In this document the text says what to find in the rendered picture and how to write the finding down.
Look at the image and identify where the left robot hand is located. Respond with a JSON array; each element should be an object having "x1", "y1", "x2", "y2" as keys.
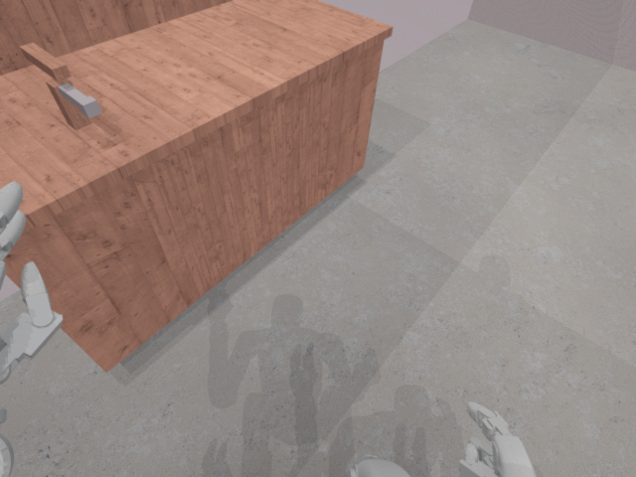
[{"x1": 0, "y1": 182, "x2": 63, "y2": 385}]

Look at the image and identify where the counter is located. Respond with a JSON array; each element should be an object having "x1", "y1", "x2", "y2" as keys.
[{"x1": 0, "y1": 0, "x2": 393, "y2": 373}]

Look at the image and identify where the right robot hand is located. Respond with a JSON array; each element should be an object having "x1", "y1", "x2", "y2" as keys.
[{"x1": 459, "y1": 401, "x2": 537, "y2": 477}]

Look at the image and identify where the tap lever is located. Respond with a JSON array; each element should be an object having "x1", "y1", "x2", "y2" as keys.
[{"x1": 58, "y1": 83, "x2": 102, "y2": 118}]

